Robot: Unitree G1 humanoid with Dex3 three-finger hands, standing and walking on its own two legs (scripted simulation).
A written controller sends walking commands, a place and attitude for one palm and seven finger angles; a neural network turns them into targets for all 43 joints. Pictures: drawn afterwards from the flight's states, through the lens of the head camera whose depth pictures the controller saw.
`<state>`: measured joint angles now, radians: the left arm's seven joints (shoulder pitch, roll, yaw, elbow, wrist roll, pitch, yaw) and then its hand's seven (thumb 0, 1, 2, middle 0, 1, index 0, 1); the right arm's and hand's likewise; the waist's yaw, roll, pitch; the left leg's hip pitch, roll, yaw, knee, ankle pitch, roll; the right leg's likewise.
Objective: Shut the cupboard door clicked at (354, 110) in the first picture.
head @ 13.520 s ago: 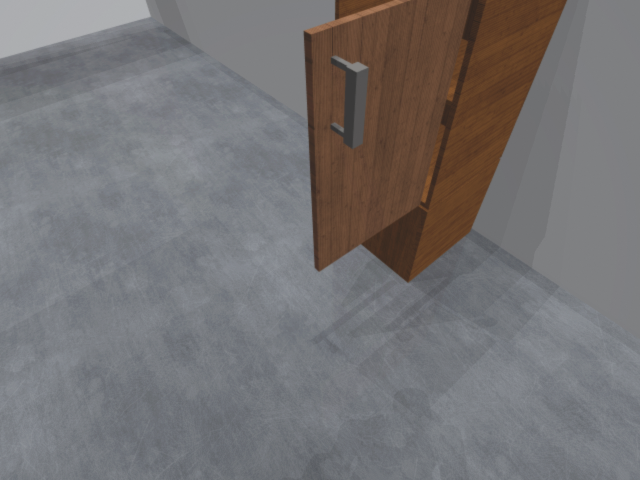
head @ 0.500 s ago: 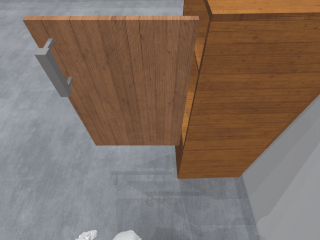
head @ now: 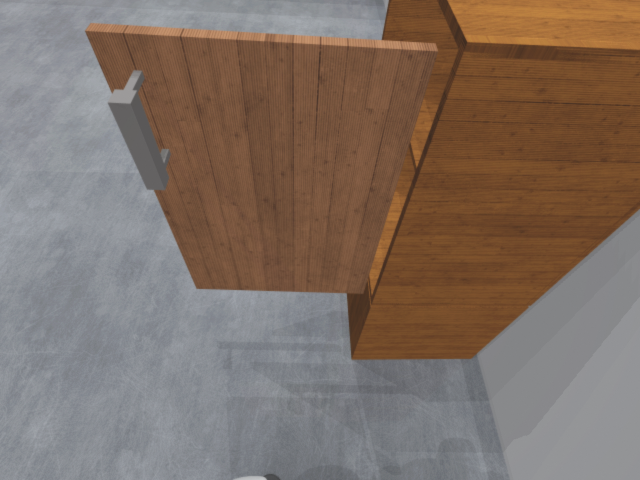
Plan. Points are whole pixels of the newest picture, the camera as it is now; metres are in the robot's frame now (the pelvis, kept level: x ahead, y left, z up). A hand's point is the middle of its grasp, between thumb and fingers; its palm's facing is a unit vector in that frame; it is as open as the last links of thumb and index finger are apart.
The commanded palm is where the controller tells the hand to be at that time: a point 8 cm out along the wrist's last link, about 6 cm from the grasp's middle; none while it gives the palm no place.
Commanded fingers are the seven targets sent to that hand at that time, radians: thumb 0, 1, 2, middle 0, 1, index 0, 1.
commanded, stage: come to a stop and stand still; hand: left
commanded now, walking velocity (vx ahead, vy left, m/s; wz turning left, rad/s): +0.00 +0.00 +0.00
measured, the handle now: (147, 133) +0.49 +0.26 +0.13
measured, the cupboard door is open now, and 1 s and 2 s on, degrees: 88 88 88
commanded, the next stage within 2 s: look again from close up in 0.48 s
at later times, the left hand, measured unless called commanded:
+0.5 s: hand out of the picture -0.01 +0.12 -0.18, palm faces +0.05 -0.98 -0.18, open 7.2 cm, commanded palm none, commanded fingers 0.00 0.90 0.90 -0.20 -0.30 -0.20 -0.30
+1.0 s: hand out of the picture -0.01 +0.17 -0.18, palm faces +0.04 -0.97 -0.23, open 7.4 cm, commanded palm none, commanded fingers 0.00 0.90 0.90 -0.20 -0.30 -0.20 -0.30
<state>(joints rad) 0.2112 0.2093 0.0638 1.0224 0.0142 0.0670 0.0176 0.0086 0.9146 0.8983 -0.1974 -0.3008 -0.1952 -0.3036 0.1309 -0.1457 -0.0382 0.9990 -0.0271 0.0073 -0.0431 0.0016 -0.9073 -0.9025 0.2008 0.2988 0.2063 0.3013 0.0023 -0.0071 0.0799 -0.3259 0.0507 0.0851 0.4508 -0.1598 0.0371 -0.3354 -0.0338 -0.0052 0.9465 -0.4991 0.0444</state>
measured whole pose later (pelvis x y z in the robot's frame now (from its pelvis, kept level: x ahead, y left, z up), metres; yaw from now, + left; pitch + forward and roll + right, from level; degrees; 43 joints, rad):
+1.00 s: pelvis -0.04 -0.03 -0.01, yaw +1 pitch -2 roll -1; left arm 0.27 0.22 0.00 0.99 0.02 0.00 0.03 0.01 0.91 0.90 -0.20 -0.30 -0.20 -0.30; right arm 0.16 -0.22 -0.02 0.99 -0.02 0.00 -0.02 0.01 -0.91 -0.90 0.20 0.30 0.20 0.30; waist 0.01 -0.01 0.02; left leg -0.25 0.01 0.05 0.56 -0.27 0.03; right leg -0.14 -0.04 -0.05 0.51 -0.33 0.03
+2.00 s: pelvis +0.06 +0.02 -0.01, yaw +0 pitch -1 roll +0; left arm 0.14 0.16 0.02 0.97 0.02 -0.02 0.02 0.01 0.93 0.90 -0.20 -0.30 -0.20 -0.30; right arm 0.42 -0.10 0.01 1.14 -0.02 -0.03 -0.03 0.00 -0.90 -0.90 0.20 0.30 0.20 0.30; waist -0.05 0.00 0.05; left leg -0.07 -0.07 0.12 0.45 -0.37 0.09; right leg -0.32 -0.07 -0.08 0.51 -0.09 0.00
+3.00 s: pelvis +0.04 +0.00 +0.00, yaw +1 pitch -1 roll +1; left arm 0.33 0.15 -0.02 1.04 0.01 -0.01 0.02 0.01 0.91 0.90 -0.20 -0.30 -0.20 -0.30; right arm 0.32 -0.20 0.00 1.07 -0.02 0.01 -0.01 0.00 -0.92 -0.90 0.20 0.30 0.20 0.30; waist -0.01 0.03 0.01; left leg -0.22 -0.03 0.04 0.42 -0.19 0.03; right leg -0.21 0.00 -0.01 0.47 -0.24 -0.02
